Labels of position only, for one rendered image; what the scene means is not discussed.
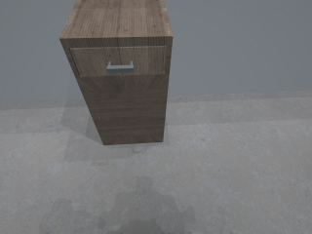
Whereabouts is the cabinet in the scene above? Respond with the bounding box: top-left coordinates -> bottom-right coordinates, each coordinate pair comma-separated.
59,0 -> 174,145

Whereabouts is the handle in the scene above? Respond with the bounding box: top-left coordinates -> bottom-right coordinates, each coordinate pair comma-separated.
106,60 -> 134,73

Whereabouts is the drawer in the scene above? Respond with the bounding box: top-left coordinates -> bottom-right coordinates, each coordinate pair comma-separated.
70,46 -> 167,76

